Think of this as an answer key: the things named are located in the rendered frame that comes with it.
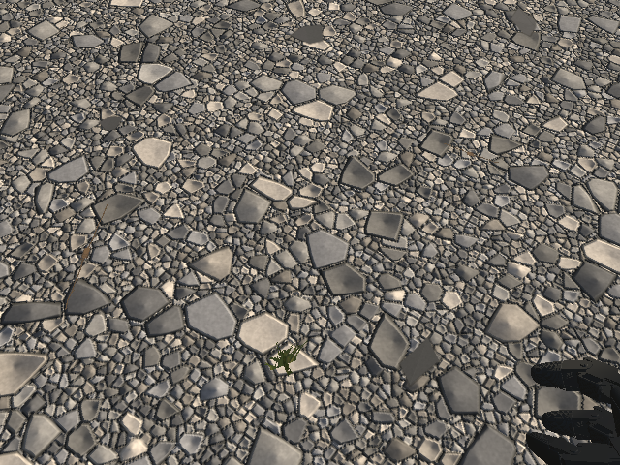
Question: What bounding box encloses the robot right hand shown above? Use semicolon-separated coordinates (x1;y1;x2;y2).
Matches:
526;357;620;465

